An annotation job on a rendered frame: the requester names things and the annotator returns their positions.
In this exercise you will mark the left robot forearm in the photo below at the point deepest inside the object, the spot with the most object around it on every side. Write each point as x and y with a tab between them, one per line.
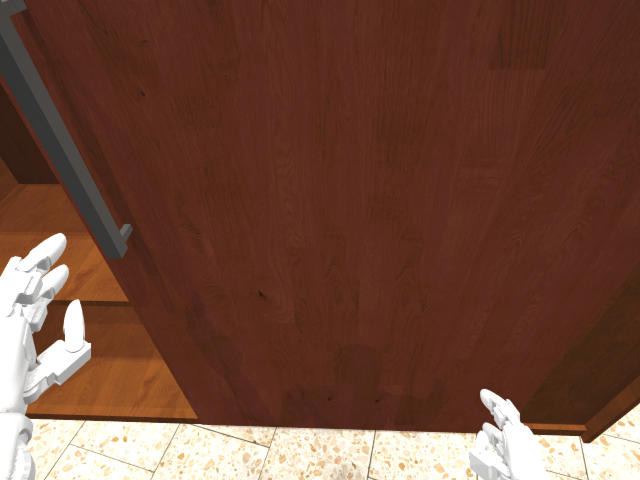
16	462

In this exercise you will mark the wardrobe door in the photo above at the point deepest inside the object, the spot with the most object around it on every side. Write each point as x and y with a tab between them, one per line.
601	363
355	214

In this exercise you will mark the robot left hand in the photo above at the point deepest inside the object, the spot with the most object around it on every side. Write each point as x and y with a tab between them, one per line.
24	296

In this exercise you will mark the robot right hand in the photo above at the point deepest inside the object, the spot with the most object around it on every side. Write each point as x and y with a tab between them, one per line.
518	455

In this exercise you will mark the handle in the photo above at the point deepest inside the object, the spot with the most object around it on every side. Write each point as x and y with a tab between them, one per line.
32	96

